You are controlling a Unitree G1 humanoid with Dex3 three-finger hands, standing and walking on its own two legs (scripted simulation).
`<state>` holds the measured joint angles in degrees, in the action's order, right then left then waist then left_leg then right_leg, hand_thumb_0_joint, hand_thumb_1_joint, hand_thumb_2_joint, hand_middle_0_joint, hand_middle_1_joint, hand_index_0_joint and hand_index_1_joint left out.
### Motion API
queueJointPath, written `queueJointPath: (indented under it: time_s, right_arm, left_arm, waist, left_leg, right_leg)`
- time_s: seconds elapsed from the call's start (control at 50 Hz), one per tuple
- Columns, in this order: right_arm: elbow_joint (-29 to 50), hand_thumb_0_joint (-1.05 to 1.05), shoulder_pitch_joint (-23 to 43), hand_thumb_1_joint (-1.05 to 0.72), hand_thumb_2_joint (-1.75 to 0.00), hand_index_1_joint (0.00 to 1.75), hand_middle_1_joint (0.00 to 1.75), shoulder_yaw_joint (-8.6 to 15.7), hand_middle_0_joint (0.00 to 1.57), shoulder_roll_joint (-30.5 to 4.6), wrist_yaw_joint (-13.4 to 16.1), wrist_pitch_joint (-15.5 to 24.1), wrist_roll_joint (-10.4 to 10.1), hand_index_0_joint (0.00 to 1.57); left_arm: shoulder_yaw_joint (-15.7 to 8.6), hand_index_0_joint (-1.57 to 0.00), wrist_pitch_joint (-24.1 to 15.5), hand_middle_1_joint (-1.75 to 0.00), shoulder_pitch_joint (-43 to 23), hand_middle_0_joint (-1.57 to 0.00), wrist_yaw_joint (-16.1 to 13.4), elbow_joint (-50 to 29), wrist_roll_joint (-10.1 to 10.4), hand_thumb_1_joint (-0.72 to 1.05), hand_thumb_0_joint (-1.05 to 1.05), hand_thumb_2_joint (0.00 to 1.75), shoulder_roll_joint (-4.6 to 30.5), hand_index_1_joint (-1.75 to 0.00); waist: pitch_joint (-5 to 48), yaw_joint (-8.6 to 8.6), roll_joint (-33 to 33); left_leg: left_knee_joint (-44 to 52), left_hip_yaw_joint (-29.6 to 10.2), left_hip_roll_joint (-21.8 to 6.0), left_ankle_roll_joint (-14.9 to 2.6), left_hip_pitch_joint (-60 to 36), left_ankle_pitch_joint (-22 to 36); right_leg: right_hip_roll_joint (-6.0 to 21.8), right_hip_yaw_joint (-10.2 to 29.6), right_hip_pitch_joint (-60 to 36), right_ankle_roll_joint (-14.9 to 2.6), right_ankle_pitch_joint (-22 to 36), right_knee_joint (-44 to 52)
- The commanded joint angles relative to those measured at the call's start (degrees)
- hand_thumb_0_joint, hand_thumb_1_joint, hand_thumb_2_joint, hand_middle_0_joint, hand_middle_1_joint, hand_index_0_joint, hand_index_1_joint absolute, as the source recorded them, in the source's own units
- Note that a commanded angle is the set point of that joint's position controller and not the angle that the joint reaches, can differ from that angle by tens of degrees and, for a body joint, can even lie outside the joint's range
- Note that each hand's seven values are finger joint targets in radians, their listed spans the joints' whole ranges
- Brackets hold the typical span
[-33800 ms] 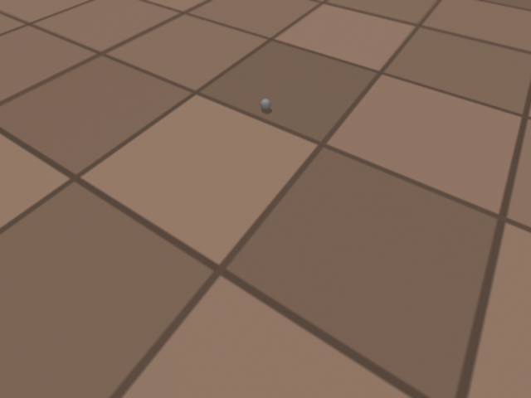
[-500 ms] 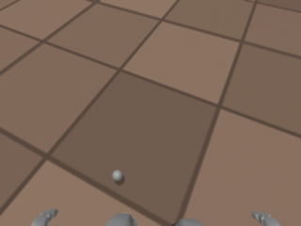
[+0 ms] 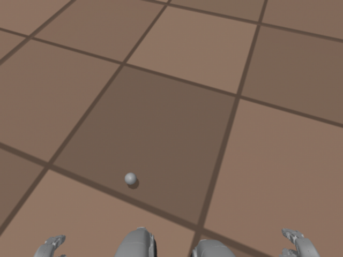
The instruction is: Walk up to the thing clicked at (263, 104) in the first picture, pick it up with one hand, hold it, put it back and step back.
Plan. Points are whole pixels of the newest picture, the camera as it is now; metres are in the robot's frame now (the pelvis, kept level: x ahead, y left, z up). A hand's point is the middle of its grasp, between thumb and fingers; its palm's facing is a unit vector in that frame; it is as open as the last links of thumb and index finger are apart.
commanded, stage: step back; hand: left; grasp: from above
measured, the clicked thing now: (130, 178) +0.50 +0.23 -0.72
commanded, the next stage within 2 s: none
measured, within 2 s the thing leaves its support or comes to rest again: neither
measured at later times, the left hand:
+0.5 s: hand out of the picture -0.03 +0.29 -0.14, palm faces +0.06 -0.93 -0.37, open 7.4 cm
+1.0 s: hand out of the picture -0.22 +0.25 -0.12, palm faces +0.01 -0.90 -0.44, open 7.4 cm
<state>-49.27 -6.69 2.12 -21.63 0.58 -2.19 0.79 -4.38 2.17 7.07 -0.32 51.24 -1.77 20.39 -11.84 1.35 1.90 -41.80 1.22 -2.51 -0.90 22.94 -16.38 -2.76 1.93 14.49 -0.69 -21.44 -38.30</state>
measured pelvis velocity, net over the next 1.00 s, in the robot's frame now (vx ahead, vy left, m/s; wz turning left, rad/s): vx -0.30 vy -0.03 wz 0.03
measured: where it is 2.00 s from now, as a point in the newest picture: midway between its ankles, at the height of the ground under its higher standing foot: outside the picture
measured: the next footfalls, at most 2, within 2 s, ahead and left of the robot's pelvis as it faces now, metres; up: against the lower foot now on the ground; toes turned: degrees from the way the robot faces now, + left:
left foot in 0.32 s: -0.07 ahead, +0.12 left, +0.00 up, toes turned +2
right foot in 0.74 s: -0.22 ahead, -0.14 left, +0.00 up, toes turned +1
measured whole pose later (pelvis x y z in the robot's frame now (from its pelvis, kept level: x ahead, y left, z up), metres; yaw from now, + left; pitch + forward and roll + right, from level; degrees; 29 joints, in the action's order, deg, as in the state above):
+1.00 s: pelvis -0.30 -0.03 +0.01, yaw +2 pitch -2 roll +2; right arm -49.6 -11.8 3.0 -23.7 1.3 -2.7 0.6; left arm -4.2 2.7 10.8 -0.6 46.1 -2.9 20.6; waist -8.8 -0.6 1.0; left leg -56.1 -4.8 4.6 1.0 22.5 -28.9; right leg 2.6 0.1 18.6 -0.5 -17.1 -37.7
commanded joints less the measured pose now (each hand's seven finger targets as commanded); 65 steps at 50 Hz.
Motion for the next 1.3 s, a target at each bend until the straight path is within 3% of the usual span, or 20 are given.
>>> queueJointPath:
  time_s: [0.0,0.06,0.18,0.28,0.32,0.34,0.42,0.58,0.7,0.72,0.74,0.76,0.82,0.98,1.04,1.06,1.08,1.1,1.16,1.28]
  right_arm:
    - [4.25,0.0,2.2,-0.9,-0.9,0.3,0.3,4.07,0.2,-11.81,1.57,-0.09,-0.6,0.2]
    - [1.41,0.0,-4.14,-0.9,-0.9,0.3,0.3,3.36,0.2,-11.3,1.49,0.29,-1.75,0.2]
    - [3.16,0.0,-2.73,-0.9,-0.9,0.3,0.3,2.75,0.2,-10.71,1.54,0.94,-0.74,0.2]
    - [0.47,0.0,-9.51,-0.9,-0.9,0.3,0.3,3.92,0.2,-10.73,0.63,1.81,0.61,0.2]
    - [2.94,0.0,-4.16,-0.9,-0.9,0.3,0.3,5.81,0.2,-20.28,-0.05,2.06,1.54,0.2]
    - [3.41,0.0,-4.25,-0.9,-0.9,0.3,0.3,6.24,0.2,-21.85,-0.17,2.11,1.48,0.2]
    - [4.7,0.0,2.82,-0.9,-0.9,0.3,0.3,4.23,0.2,-14.41,1.03,2.37,1.07,0.2]
    - [5.88,0.0,-2.74,-0.9,-0.9,0.3,0.3,4.76,0.2,-14.45,1.15,2.07,0.86,0.2]
    - [7.3,0.0,1.67,-0.9,-0.9,0.3,0.3,5.11,0.2,-16.04,0.67,0.18,0.35,0.2]
    - [7.37,0.0,0.55,-0.9,-0.9,0.3,0.3,4.5,0.2,-13.46,0.51,0.01,-0.05,0.2]
    - [8.96,0.0,3.34,-0.9,-0.9,0.3,0.3,3.61,0.2,-10.15,0.74,0.47,-0.77,0.2]
    - [8.54,0.0,4.62,-0.9,-0.9,0.3,0.3,4.44,0.2,-12.0,1.6,0.24,-0.08,0.2]
    - [4.67,0.0,-2.93,-0.9,-0.9,0.3,0.3,4.08,0.2,-11.62,1.37,0.65,-1.13,0.2]
    - [4.77,0.0,-3.37,-0.9,-0.9,0.3,0.3,3.27,0.2,-9.88,1.17,1.42,0.28,0.2]
    - [1.91,0.0,-9.33,-0.9,-0.9,0.3,0.3,4.27,0.2,-11.18,0.97,1.79,0.36,0.2]
    - [2.19,0.0,-9.03,-0.9,-0.9,0.3,0.3,5.16,0.2,-14.56,1.06,1.81,1.19,0.2]
    - [3.54,0.0,-4.88,-0.9,-0.9,0.3,0.3,5.99,0.2,-21.11,0.44,1.54,0.66,0.2]
    - [4.19,0.0,-4.4,-0.9,-0.9,0.3,0.3,6.32,0.2,-22.27,0.42,1.93,1.01,0.2]
    - [4.44,0.0,0.83,-0.9,-0.9,0.3,0.3,4.19,0.2,-16.32,1.2,2.09,1.48,0.2]
    - [5.27,0.0,-0.77,-0.9,-0.9,0.3,0.3,4.34,0.2,-14.76,1.26,1.05,1.57,0.2]
  left_arm:
    - [-5.3,-0.2,-2.32,-0.3,1.46,-0.2,-0.89,-7.05,-0.34,0.9,0.0,0.9,20.75,-0.3]
    - [-4.12,-0.2,-2.13,-0.3,-4.55,-0.2,-1.4,-8.75,0.25,0.9,0.0,0.9,14.81,-0.3]
    - [-3.59,-0.2,-1.57,-0.3,2.14,-0.2,-2.16,-9.7,-0.1,0.9,0.0,0.9,13.25,-0.3]
    - [-2.86,-0.2,-0.17,-0.3,-1.31,-0.2,-1.27,-11.62,1.11,0.9,0.0,0.9,14.42,-0.3]
    - [-2.03,-0.2,-0.09,-0.3,-0.14,-0.2,-1.41,-12.47,1.53,0.9,0.0,0.9,10.97,-0.3]
    - [-3.38,-0.2,-0.05,-0.3,-3.6,-0.2,-2.32,-11.77,0.63,0.9,0.0,0.9,13.23,-0.3]
    - [-3.6,-0.2,0.16,-0.3,4.34,-0.2,-1.89,-7.91,1.59,0.9,0.0,0.9,12.87,-0.3]
    - [-3.46,-0.2,-0.16,-0.3,4.09,-0.2,-0.72,-8.42,0.85,0.9,0.0,0.9,11.65,-0.3]
    - [-4.01,-0.2,-0.64,-0.3,15.65,-0.2,0.17,-2.56,0.3,0.9,0.0,0.9,11.78,-0.3]
    - [-4.82,-0.2,-0.87,-0.3,14.64,-0.2,0.22,-3.24,-0.72,0.9,0.0,0.9,14.52,-0.3]
    - [-6.15,-0.2,-0.94,-0.3,12.0,-0.2,0.26,-5.53,-0.77,0.9,0.0,0.9,20.12,-0.3]
    - [-6.69,-0.2,-0.97,-0.3,6.92,-0.2,-0.09,-7.76,-1.03,0.9,0.0,0.9,24.26,-0.3]
    - [-4.53,-0.2,-1.73,-0.3,-3.67,-0.2,-1.06,-9.9,-0.68,0.9,0.0,0.9,16.11,-0.3]
    - [-3.73,-0.2,-0.69,-0.3,4.02,-0.2,-1.91,-10.05,-0.34,0.9,0.0,0.9,15.09,-0.3]
    - [-2.83,-0.2,0.24,-0.3,0.97,-0.2,-1.42,-11.02,0.7,0.9,0.0,0.9,14.72,-0.3]
    - [-2.26,-0.2,0.38,-0.3,1.52,-0.2,-1.28,-11.63,0.9,0.9,0.0,0.9,12.9,-0.3]
    - [-2.08,-0.2,0.29,-0.3,-0.42,-0.2,-1.56,-12.47,1.44,0.9,0.0,0.9,12.13,-0.3]
    - [-3.28,-0.2,0.4,-0.3,-3.13,-0.2,-2.05,-11.84,0.73,0.9,0.0,0.9,13.6,-0.3]
    - [-3.22,-0.2,0.91,-0.3,1.29,-0.2,-1.76,-8.46,1.75,0.9,0.0,0.9,12.85,-0.3]
    - [-2.59,-0.2,-0.35,-0.3,3.84,-0.2,-0.82,-7.15,0.8,0.9,0.0,0.9,11.61,-0.3]
  waist:
    - [9.75,-3.67,-14.61]
    - [10.19,0.49,-9.67]
    - [14.64,-4.21,-11.68]
    - [16.14,0.33,-10.35]
    - [14.2,-0.55,12.08]
    - [13.15,2.76,10.75]
    - [11.48,-3.73,5.59]
    - [14.28,0.9,7.89]
    - [18.11,-3.5,9.6]
    - [14.77,-3.06,1.89]
    - [10.93,-4.61,-14.17]
    - [7.92,-5.98,-17.88]
    - [7.25,1.07,-8.44]
    - [13.62,-4.42,-14.0]
    - [15.85,-1.49,-9.61]
    - [15.84,-1.64,-1.93]
    - [14.56,-1.23,10.2]
    - [13.57,1.46,10.44]
    - [12.56,-3.16,3.46]
    - [14.04,-1.48,9.72]
  left_leg:
    - [-26.15,-10.37,8.05,0.89,2.59,-20.55]
    - [-29.15,-11.48,10.29,1.14,4.4,-12.07]
    - [-11.14,-6.7,6.37,2.36,5.2,-15.2]
    - [17.43,-2.08,3.87,-0.29,-11.61,5.3]
    - [22.99,-29.31,-16.42,-10.42,-14.26,18.04]
    - [23.52,-34.09,-21.04,-16.39,-6.24,21.98]
    - [18.33,-16.39,-12.36,-11.8,-10.43,25.36]
    - [16.15,-14.8,-13.27,-14.35,-18.64,24.81]
    - [13.45,-11.75,-9.24,-7.05,-5.71,8.57]
    - [7.98,-9.89,-4.62,-3.07,3.9,-0.35]
    - [-4.35,-5.14,7.09,0.69,11.44,-11.52]
    - [-18.93,-8.92,7.05,2.06,7.53,-17.76]
    - [-27.18,-11.22,9.47,0.98,4.68,-10.16]
    - [-0.5,-2.58,4.98,1.33,2.02,-12.6]
    - [16.82,-2.96,2.99,-0.69,-10.71,6.21]
    - [17.83,-15.17,-5.69,-4.49,-14.15,12.41]
    - [21.11,-27.76,-16.87,-12.8,-9.14,17.81]
    - [22.75,-34.17,-21.27,-18.27,-2.9,21.57]
    - [17.69,-17.51,-13.08,-13.19,-4.21,26.24]
    - [13.88,-15.8,-12.79,-12.82,-14.39,24.8]
  right_leg:
    - [27.01,32.02,5.81,-18.92,25.59,19.56]
    - [15.35,12.85,1.08,-11.53,31.53,13.92]
    - [17.01,11.66,-13.82,-12.98,39.74,8.65]
    - [13.7,9.34,-2.96,-7.23,26.92,2.73]
    - [-2.65,0.86,13.8,-0.92,-7.89,-12.2]
    - [-3.33,7.82,10.7,-0.36,-18.29,-24.84]
    - [-3.49,9.78,14.9,-0.54,-7.66,-36.46]
    - [-0.37,4.18,11.31,2.9,-9.0,-18.72]
    - [1.47,-2.61,-7.96,-1.36,3.38,11.74]
    - [6.49,7.71,-8.83,-3.54,-0.79,14.4]
    - [18.7,24.93,-3.27,-9.79,-1.56,20.43]
    - [28.23,33.11,10.24,-17.25,-0.59,24.34]
    - [16.61,11.37,8.57,-10.91,19.88,15.17]
    - [16.99,9.76,-10.97,-10.35,34.9,6.52]
    - [14.52,7.84,-3.68,-6.19,26.73,0.85]
    - [9.79,5.41,5.36,-3.16,14.86,-4.71]
    - [0.09,-2.77,9.57,-0.54,-6.71,-13.79]
    - [-0.47,4.17,7.95,0.09,-16.79,-26.28]
    - [-2.42,9.0,10.25,-1.01,-10.19,-36.62]
    - [2.72,2.34,7.73,1.37,-9.47,-8.98]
